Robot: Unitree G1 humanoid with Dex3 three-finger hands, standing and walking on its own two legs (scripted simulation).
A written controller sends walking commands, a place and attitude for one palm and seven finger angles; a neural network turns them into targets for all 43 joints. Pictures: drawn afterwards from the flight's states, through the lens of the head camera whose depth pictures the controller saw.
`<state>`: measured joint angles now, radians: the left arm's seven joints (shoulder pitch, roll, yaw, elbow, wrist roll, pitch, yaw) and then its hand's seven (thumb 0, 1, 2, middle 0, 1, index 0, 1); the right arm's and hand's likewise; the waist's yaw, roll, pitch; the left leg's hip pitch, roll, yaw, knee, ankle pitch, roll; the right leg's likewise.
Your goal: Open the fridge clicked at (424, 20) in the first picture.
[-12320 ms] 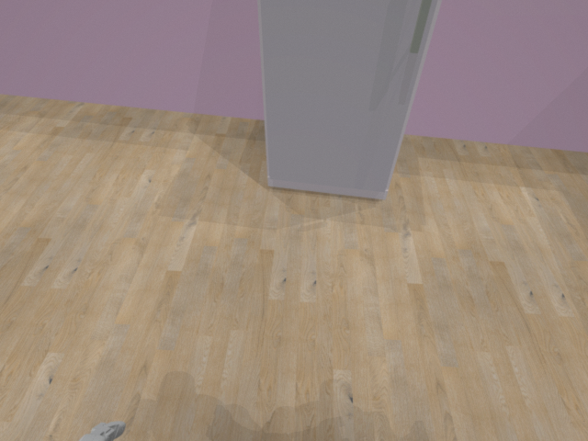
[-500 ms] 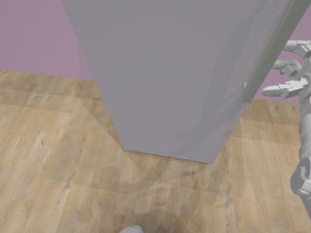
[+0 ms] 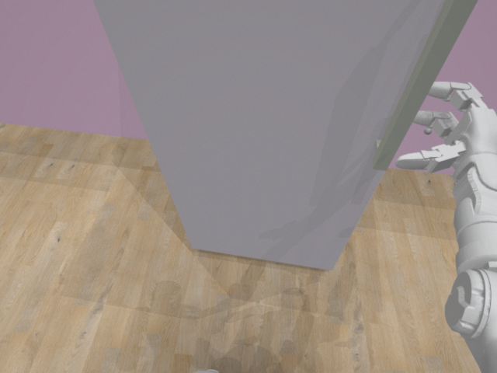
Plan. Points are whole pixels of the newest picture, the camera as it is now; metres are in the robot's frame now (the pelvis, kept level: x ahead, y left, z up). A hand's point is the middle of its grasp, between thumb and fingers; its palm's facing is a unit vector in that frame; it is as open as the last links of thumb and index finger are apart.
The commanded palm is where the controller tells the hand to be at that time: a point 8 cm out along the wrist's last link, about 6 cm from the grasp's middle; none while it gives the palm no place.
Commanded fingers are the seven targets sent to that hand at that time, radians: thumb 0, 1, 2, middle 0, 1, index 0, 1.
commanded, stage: slide the fingers in behind the handle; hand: right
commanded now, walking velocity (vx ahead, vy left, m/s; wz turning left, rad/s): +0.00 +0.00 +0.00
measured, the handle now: (417, 73) +0.54 -0.17 +0.21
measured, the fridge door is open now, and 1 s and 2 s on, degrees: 0 0 0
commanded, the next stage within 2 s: grip the handle and tug to test in 1.28 s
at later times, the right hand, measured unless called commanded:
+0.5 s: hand (410, 125) +0.50 -0.17 +0.14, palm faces +0.03 +1.00 +0.01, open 13.9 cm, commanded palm +0.47 -0.21 +0.14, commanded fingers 0.00 0.50 -0.30 0.30 1.20 0.30 1.20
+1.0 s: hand (405, 127) +0.49 -0.17 +0.14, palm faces +0.03 +1.00 +0.01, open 14.0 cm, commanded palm +0.47 -0.21 +0.14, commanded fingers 0.00 0.50 -0.30 0.30 1.20 0.30 1.20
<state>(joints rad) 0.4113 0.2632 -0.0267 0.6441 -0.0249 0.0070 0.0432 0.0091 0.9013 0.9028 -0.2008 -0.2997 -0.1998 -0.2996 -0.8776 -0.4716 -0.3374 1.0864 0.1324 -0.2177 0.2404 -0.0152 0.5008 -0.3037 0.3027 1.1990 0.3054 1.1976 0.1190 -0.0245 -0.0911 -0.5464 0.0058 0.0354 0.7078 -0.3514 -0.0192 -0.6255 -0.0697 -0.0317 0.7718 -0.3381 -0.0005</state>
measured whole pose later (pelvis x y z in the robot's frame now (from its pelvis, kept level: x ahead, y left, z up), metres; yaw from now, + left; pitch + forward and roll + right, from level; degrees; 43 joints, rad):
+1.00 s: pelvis +0.00 +0.01 +0.00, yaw +0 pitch +11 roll +2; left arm 0.38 0.26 -0.02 0.64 -0.02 0.00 0.04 0.01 0.90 0.90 -0.20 -0.30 -0.20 -0.30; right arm -0.91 -0.42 -0.32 1.11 0.11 -0.22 0.17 -0.02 0.50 -0.30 0.30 1.20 0.30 1.20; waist 0.12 -0.02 -0.08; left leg -0.55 0.00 0.04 0.71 -0.36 -0.01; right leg -0.62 -0.07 -0.02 0.76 -0.34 0.01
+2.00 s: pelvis +0.01 +0.01 +0.00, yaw +0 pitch +12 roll +2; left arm 0.41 0.27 -0.01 0.66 -0.01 0.00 0.03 0.01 0.90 0.90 -0.20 -0.30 -0.20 -0.30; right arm -0.94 -0.42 -0.30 1.12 0.10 -0.23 0.16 0.00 -0.53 -0.75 0.41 1.35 0.42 1.35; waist 0.13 -0.03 -0.09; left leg -0.57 0.00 0.04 0.71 -0.36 -0.01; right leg -0.64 -0.07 -0.02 0.76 -0.34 0.01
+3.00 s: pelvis +0.06 +0.01 +0.02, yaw +4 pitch +10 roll +1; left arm 0.35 0.25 0.00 0.58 -0.03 0.05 0.02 0.01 0.90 0.90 -0.20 -0.30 -0.20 -0.30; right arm -0.49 -0.30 -0.30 0.55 0.18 -0.05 0.12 0.01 -0.71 -0.76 0.43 1.39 0.45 1.39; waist 0.09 -0.03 -0.11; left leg -0.37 -0.01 -0.02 0.58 -0.35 0.00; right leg -0.40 -0.08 -0.08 0.61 -0.35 0.01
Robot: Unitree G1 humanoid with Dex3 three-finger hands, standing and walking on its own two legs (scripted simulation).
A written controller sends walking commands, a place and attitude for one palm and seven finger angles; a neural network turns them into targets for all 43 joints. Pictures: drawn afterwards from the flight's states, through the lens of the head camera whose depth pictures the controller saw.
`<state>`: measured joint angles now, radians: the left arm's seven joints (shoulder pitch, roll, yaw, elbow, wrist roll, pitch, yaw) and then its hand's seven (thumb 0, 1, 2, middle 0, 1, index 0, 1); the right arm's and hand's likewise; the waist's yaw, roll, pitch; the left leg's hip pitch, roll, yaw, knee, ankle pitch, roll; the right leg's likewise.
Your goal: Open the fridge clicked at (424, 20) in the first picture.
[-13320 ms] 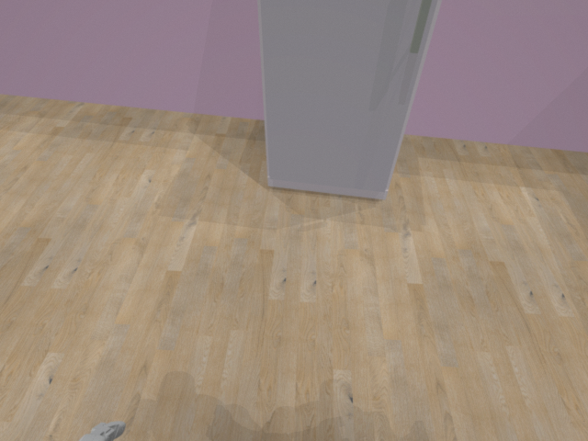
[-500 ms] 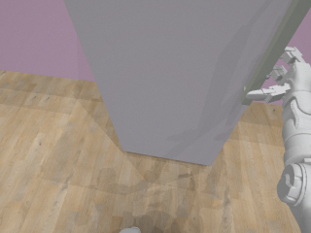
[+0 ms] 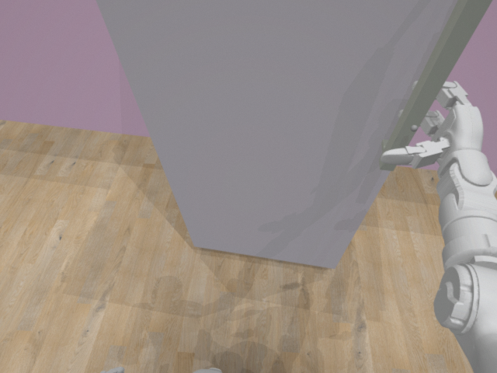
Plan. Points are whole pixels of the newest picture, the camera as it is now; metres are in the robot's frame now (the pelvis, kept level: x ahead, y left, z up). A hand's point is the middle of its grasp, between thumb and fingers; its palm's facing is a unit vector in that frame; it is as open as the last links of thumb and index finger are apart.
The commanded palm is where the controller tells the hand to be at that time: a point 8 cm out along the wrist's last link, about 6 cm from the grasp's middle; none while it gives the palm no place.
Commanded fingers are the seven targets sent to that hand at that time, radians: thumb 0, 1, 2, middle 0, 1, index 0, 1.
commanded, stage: slide the fingers in behind the handle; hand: right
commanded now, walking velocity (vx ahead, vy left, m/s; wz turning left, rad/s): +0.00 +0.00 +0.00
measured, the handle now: (427, 72) +0.54 -0.17 +0.21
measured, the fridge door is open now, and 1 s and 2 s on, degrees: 0 0 0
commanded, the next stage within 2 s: grip the handle and tug to test in 0.28 s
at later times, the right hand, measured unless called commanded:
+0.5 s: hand (407, 124) +0.49 -0.16 +0.14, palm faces +0.02 +1.00 +0.00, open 13.6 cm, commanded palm +0.47 -0.21 +0.14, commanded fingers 0.00 0.17 -0.44 0.34 1.25 0.34 1.25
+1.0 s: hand (402, 123) +0.50 -0.16 +0.14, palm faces +0.01 +1.00 +0.00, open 6.5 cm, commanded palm +0.47 -0.21 +0.14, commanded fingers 0.00 -0.90 -0.90 0.45 1.40 0.45 1.40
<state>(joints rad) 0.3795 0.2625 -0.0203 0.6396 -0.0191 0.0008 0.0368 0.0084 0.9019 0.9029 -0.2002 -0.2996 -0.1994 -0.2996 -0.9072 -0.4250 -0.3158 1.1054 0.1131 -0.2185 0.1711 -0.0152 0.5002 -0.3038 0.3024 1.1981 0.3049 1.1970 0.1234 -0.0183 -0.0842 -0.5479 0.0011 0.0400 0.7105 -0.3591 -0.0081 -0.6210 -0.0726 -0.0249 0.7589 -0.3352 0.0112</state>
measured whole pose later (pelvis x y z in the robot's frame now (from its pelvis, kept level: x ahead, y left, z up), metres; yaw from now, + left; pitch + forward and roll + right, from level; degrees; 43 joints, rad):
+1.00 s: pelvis +0.00 +0.00 +0.00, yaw +0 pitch +12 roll +2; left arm 0.41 0.27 -0.01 0.66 -0.01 0.00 0.03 0.01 0.90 0.90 -0.20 -0.30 -0.20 -0.30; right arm -0.94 -0.42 -0.30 1.12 0.10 -0.23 0.16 0.00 -0.53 -0.75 0.41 1.35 0.42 1.35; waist 0.13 -0.03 -0.09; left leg -0.57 0.00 0.04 0.71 -0.36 -0.01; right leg -0.64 -0.07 -0.02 0.76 -0.34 0.01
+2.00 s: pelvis +0.06 +0.00 +0.02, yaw +4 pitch +10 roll +1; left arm 0.35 0.25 0.00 0.58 -0.03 0.05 0.02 0.01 0.90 0.90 -0.20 -0.30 -0.20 -0.30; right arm -0.49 -0.30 -0.30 0.55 0.18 -0.05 0.12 0.01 -0.71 -0.76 0.43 1.39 0.45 1.39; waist 0.09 -0.03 -0.11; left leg -0.37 -0.01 -0.02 0.58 -0.35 0.00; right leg -0.40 -0.08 -0.08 0.61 -0.35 0.01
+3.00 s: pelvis +0.02 +0.00 +0.01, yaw +2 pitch +9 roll +1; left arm 0.32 0.27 -0.02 0.62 -0.03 0.03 0.07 0.01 0.90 0.90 -0.20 -0.30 -0.20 -0.30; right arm -0.65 -0.47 -0.39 0.84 0.19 -0.10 0.32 -0.01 0.50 -0.30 0.30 1.20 0.30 1.20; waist 0.06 -0.02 -0.09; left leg -0.43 0.00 0.02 0.64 -0.36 -0.01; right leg -0.49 -0.05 0.00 0.69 -0.35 0.02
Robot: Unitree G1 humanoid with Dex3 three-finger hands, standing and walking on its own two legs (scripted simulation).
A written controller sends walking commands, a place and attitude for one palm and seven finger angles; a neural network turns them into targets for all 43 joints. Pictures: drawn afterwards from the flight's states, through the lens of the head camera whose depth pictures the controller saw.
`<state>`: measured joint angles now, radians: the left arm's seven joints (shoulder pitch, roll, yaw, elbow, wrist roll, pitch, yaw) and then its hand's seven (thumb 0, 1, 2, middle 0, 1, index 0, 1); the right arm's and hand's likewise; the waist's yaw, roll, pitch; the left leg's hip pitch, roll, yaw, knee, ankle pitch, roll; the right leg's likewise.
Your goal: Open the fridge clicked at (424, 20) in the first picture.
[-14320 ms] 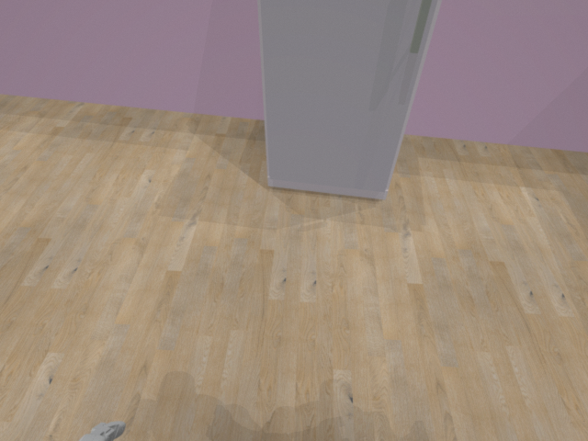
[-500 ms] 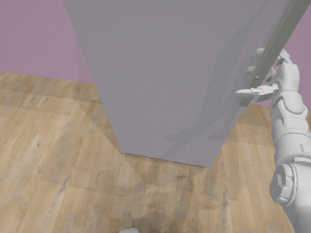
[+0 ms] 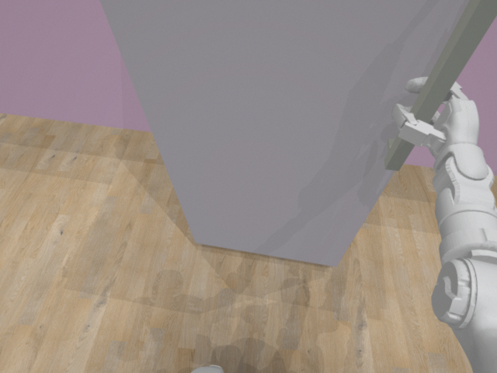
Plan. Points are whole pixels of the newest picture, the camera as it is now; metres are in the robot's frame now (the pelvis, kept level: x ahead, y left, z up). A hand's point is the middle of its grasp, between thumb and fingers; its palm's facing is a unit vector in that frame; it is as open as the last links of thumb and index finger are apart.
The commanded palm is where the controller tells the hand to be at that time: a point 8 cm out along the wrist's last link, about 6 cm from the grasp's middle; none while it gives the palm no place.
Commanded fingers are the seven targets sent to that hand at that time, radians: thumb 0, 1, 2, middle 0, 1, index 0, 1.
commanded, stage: grip the handle and tug to test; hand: right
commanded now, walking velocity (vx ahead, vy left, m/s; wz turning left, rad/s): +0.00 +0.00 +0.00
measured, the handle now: (437, 71) +0.53 -0.18 +0.21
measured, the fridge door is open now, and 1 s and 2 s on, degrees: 0 0 0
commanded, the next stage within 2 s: move the hooked fingers beside the handle in 0.78 s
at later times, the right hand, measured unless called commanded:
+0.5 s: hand (403, 122) +0.50 -0.15 +0.14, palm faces +0.02 +1.00 +0.00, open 5.3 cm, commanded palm +0.45 -0.21 +0.14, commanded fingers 0.00 -0.90 -0.90 0.45 1.40 0.45 1.40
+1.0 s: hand (404, 125) +0.49 -0.15 +0.14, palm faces +0.00 +1.00 +0.01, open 5.4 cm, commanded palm +0.43 -0.22 +0.14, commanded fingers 0.00 -0.56 -0.76 0.41 1.35 0.41 1.35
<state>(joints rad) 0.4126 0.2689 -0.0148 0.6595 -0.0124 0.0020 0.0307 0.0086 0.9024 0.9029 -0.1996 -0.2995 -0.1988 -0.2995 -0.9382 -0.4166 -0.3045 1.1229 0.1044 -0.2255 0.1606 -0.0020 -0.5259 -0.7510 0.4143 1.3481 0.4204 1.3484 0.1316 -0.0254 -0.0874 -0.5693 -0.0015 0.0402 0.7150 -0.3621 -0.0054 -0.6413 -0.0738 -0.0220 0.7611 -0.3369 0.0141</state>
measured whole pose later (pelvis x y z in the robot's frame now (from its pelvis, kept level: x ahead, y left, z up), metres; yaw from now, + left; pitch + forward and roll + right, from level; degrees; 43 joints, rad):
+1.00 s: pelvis +0.06 +0.00 +0.02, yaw +4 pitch +10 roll +1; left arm 0.35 0.25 0.00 0.58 -0.03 0.05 0.02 0.01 0.90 0.90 -0.20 -0.30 -0.20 -0.30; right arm -0.49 -0.30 -0.30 0.55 0.18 -0.05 0.12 0.01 -0.71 -0.76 0.43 1.39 0.45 1.39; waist 0.09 -0.03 -0.11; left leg -0.37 -0.01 -0.02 0.58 -0.35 0.00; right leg -0.40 -0.08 -0.08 0.61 -0.35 0.01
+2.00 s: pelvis +0.02 -0.01 +0.01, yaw +2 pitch +9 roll +1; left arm 0.32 0.27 -0.02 0.62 -0.03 0.03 0.07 0.01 0.90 0.90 -0.20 -0.30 -0.20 -0.30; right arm -0.65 -0.47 -0.39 0.84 0.19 -0.10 0.32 -0.01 0.50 -0.30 0.30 1.20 0.30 1.20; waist 0.06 -0.02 -0.09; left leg -0.43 0.00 0.02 0.64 -0.36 -0.01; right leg -0.49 -0.05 0.00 0.69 -0.35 0.02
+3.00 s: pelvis -0.03 -0.01 +0.03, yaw +2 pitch -3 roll +0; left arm 0.36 0.15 0.02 1.10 0.03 0.03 0.03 0.01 0.91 0.90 -0.20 -0.30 -0.20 -0.30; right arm 0.35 -0.11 0.01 1.15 -0.05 0.01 -0.03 -0.02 0.49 -0.30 0.16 0.30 0.16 0.30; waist 0.00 -0.02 0.00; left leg -0.21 0.02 0.01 0.49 -0.23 -0.01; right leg -0.24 -0.03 -0.01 0.50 -0.20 0.01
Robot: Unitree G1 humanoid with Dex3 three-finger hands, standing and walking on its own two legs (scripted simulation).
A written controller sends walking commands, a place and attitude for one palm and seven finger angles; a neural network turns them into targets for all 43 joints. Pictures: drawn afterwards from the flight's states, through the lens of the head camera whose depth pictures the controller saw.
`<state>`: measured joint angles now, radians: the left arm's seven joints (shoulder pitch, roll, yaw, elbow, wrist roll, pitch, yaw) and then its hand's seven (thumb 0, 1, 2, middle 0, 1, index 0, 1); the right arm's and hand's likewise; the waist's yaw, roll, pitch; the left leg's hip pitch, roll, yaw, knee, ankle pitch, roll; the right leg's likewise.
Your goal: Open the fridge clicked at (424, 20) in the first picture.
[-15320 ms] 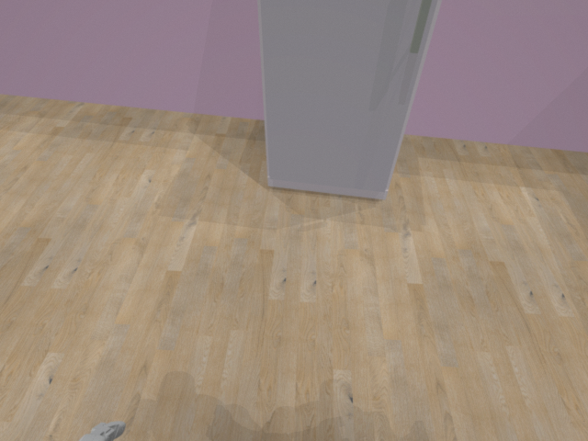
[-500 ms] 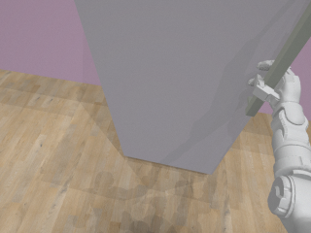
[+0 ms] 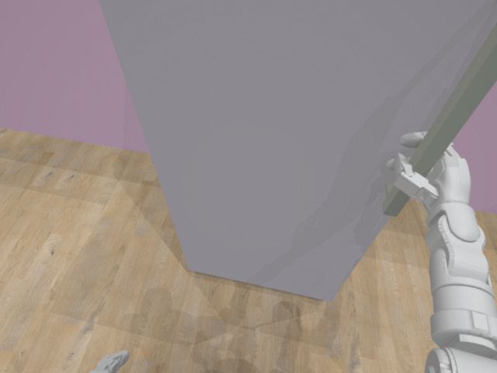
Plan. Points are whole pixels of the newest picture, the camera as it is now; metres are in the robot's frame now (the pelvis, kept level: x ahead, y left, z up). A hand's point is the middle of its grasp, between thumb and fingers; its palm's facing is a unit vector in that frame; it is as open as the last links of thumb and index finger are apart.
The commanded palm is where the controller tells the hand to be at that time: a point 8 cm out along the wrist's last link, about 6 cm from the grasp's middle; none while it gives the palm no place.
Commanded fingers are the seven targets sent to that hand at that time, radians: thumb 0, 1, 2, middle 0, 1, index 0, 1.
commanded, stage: move the hooked fingers beside the handle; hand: right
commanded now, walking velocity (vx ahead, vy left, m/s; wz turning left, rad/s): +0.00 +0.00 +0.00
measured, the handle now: (435, 127) +0.46 -0.21 +0.19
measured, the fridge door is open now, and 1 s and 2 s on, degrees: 0 0 0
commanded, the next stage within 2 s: relax the arm and regain balance in 1.00 s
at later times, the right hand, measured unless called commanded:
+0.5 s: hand (442, 185) +0.40 -0.23 +0.13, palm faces +0.13 +0.99 -0.01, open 12.6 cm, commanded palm +0.36 -0.27 +0.13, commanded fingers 0.00 0.50 -0.30 0.30 1.20 0.30 1.20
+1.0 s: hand (461, 195) +0.39 -0.25 +0.13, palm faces +0.09 +1.00 +0.02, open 14.0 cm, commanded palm +0.37 -0.30 +0.13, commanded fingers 0.00 0.50 -0.30 0.30 1.20 0.30 1.20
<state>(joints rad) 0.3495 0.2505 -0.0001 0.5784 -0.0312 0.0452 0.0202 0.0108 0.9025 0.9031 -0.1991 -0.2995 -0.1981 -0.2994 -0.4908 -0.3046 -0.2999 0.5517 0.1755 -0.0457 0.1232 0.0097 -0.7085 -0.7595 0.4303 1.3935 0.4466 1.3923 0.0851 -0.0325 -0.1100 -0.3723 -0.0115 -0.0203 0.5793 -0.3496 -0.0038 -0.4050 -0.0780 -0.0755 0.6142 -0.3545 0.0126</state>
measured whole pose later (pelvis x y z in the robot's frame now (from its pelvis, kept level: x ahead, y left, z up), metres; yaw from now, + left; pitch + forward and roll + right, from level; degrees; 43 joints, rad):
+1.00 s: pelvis -0.04 +0.00 -0.01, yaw -2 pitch +9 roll +1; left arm 0.32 0.27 -0.02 0.62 -0.03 0.03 0.07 0.01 0.90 0.90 -0.20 -0.30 -0.20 -0.30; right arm -0.65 -0.47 -0.39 0.84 0.19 -0.10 0.32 -0.01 0.50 -0.30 0.30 1.20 0.30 1.20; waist 0.06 -0.02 -0.09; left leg -0.43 0.00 0.02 0.64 -0.36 -0.01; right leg -0.49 -0.05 0.00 0.69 -0.35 0.02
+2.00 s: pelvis -0.09 +0.00 +0.01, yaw -2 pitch -3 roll +0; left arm 0.36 0.15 0.02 1.10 0.03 0.03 0.03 0.01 0.91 0.90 -0.20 -0.30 -0.20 -0.30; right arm 0.35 -0.11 0.01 1.15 -0.05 0.01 -0.03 -0.02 0.49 -0.30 0.16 0.30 0.16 0.30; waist 0.00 -0.02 0.00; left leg -0.21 0.02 0.01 0.49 -0.23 -0.01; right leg -0.24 -0.03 -0.01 0.50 -0.20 0.01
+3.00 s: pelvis -0.11 -0.03 +0.01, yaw +0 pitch +1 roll +2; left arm 0.28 0.14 -0.04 0.68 0.01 -0.17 0.05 0.02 0.90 0.90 -0.20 -0.30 -0.20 -0.30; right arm 0.58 -0.41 -0.38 -0.70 0.04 -0.18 -0.17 0.02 -0.89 -0.90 0.22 0.30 0.22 0.30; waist -0.07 0.00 0.14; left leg -0.25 -0.06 0.01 0.67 -0.41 -0.03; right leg -0.32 -0.01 0.11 0.45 -0.14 0.02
